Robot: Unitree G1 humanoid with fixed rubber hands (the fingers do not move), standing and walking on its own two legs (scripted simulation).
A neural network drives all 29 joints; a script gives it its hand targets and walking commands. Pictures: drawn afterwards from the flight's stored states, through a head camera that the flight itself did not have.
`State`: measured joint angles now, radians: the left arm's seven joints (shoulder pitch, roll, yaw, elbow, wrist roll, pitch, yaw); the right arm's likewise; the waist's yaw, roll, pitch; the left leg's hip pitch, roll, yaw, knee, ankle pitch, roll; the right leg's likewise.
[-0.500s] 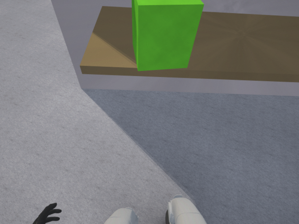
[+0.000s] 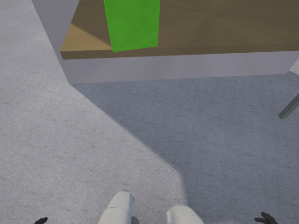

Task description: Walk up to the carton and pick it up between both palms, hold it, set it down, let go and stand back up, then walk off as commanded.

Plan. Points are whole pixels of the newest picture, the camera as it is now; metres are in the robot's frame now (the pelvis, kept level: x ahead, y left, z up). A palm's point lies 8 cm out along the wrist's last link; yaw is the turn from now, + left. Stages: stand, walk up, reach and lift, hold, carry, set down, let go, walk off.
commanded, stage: walk off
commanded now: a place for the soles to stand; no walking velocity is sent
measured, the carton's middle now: (130, 11) +0.91 +0.12 +0.12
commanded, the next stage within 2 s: stand in 1.28 s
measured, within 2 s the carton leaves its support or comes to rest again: neither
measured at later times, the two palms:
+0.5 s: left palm out of the picture -0.03 +0.33 -0.10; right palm out of the picture +0.00 -0.31 -0.08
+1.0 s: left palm out of the picture +0.02 +0.34 -0.08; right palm out of the picture +0.10 -0.28 -0.08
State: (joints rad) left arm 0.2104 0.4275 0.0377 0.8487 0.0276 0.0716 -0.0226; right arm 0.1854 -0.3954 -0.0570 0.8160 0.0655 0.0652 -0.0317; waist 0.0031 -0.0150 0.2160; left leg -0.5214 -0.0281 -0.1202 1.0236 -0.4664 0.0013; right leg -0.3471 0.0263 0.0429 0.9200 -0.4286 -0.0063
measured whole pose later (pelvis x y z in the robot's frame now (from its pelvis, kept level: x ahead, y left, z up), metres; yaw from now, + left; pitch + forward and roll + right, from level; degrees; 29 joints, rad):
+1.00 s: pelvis -0.04 +0.02 +0.02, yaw +6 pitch -2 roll -2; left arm 0.17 0.40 0.04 0.86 0.01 -0.06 0.01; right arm 0.17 -0.39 -0.05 0.85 0.07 -0.03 0.01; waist 0.01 0.03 0.17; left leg -0.32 -0.03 -0.03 0.82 -0.45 0.04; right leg -0.32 0.01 0.06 0.75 -0.39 0.01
